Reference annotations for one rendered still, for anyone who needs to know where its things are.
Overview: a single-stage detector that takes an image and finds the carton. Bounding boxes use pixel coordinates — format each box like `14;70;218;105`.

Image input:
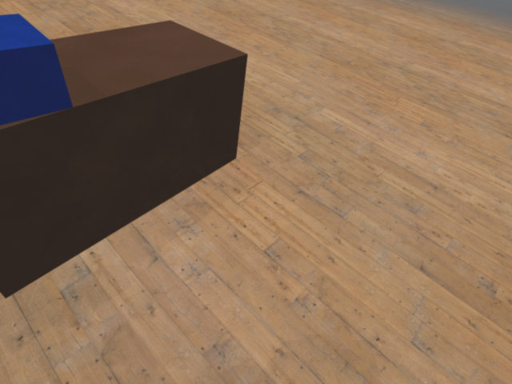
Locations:
0;14;73;125

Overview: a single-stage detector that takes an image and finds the pedestal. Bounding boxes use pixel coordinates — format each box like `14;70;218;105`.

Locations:
0;20;248;298

